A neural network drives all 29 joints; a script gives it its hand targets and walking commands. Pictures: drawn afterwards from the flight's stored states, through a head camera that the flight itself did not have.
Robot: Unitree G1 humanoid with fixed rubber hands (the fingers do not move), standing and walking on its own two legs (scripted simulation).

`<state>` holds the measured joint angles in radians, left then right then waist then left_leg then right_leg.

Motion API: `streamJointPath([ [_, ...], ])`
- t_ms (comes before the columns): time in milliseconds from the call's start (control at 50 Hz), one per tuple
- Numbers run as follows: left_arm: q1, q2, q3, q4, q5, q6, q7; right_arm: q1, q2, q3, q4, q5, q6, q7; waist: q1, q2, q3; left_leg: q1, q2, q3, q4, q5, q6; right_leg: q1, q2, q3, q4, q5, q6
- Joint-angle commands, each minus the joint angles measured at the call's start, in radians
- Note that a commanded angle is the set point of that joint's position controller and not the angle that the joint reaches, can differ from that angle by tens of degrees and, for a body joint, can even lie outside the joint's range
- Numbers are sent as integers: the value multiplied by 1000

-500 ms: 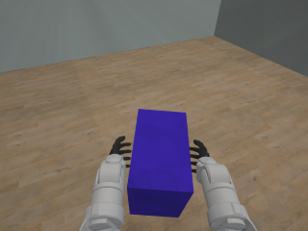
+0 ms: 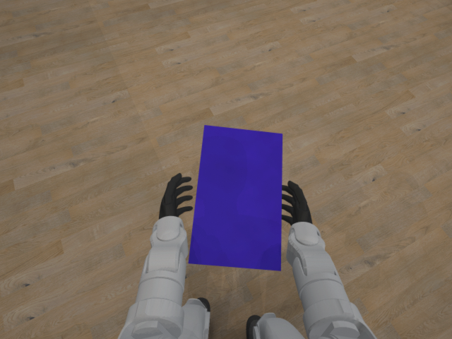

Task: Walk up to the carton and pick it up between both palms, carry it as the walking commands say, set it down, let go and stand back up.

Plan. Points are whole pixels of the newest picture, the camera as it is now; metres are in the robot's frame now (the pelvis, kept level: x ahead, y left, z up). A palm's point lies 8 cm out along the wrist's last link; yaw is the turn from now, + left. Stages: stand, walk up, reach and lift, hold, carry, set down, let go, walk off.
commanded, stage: set down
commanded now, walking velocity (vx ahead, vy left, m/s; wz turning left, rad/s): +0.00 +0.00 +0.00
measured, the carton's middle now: (233, 204) +0.38 +0.01 -0.14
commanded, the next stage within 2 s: none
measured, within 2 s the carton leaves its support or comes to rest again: neither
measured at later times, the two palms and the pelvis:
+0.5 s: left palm (183, 233) +0.32 +0.11 -0.16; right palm (293, 233) +0.33 -0.13 -0.16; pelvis -0.03 -0.01 -0.05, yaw -1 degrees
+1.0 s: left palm (186, 222) +0.36 +0.12 -0.24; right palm (281, 225) +0.37 -0.12 -0.24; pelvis -0.04 +0.00 -0.11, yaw -1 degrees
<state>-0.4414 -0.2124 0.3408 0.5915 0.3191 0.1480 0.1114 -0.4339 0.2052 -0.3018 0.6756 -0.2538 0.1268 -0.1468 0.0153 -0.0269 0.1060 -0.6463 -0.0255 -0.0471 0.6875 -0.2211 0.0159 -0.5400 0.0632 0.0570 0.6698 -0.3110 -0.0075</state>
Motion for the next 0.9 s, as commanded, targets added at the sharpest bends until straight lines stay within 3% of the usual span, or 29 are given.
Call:
streamJointPath([
  [0,-317,-863,-542,146,-68,-123,-78,-466,621,423,-30,27,-179,225,-44,133,-727,454,-52,-125,94,465,-50,-343,82,39,76,227,-60],
  [200,-399,-598,-608,24,-135,-216,-7,-576,502,554,-159,180,-261,136,9,79,-963,307,-92,-96,217,416,-26,-331,92,38,193,275,-18],
  [300,-479,-388,-600,-62,-167,-232,36,-577,352,488,-154,189,-261,72,-9,89,-940,226,-97,-73,245,254,-22,-335,86,26,234,176,-15],
  [380,-510,-295,-547,-34,-175,-230,60,-571,265,406,-78,160,-247,35,-18,92,-804,132,-100,-63,240,80,-18,-398,78,12,245,42,-23],
  [540,-579,-262,-437,80,-166,-206,66,-653,190,313,20,135,-225,14,-37,94,-727,-11,-110,-46,288,-55,-18,-513,85,-8,306,-58,-25],
  [760,-754,-306,-575,-59,-245,-177,101,-847,236,442,-184,258,-207,13,-38,106,-1228,101,-113,-60,449,152,-24,-509,105,-14,492,85,-14],
  [880,-757,-395,-523,82,-202,-151,79,-852,306,387,-22,216,-184,37,-55,97,-1008,-82,-120,-69,504,63,-26,-716,105,-15,551,11,-12],
])
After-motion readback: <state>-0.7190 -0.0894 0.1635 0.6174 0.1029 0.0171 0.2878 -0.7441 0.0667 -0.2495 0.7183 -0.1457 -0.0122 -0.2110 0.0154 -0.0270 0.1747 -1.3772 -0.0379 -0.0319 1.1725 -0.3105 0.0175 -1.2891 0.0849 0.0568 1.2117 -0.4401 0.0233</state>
